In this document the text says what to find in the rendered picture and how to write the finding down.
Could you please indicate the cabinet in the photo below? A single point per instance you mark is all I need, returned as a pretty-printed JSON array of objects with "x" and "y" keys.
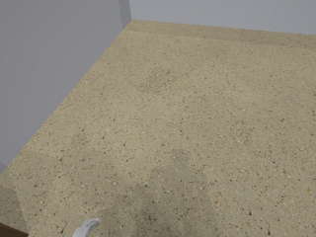
[{"x": 7, "y": 231}]

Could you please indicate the left robot hand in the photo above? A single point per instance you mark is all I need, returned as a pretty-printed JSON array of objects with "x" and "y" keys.
[{"x": 86, "y": 227}]

